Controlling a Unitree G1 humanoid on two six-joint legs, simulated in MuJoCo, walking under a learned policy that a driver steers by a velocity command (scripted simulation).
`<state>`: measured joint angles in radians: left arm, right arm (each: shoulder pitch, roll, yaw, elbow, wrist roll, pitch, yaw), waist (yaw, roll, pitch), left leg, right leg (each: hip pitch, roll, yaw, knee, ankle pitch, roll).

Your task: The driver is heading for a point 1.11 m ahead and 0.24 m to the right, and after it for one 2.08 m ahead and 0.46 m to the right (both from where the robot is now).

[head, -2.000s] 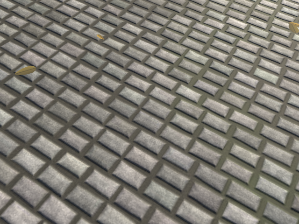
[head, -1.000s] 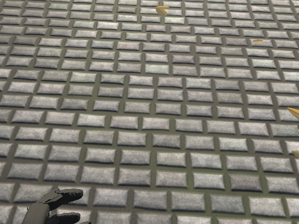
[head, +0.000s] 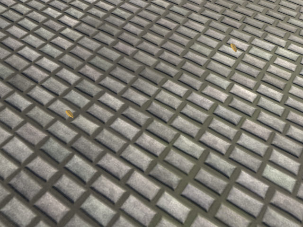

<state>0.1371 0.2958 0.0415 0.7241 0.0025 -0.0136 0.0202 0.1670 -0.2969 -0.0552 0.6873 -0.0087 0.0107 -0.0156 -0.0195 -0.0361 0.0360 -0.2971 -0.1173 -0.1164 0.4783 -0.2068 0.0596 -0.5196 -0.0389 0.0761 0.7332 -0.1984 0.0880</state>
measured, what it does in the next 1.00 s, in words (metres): walks ahead, turning right: right foot, then left foot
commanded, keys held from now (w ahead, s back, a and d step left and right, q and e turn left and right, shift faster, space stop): w+e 0.70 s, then w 0.08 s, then w+q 0.22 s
